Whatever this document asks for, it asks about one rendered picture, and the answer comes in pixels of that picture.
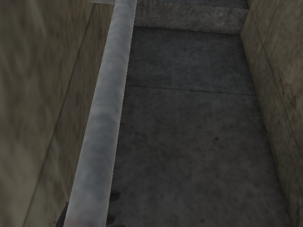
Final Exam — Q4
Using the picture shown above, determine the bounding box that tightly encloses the robot left hand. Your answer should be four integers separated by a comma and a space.
54, 190, 125, 227

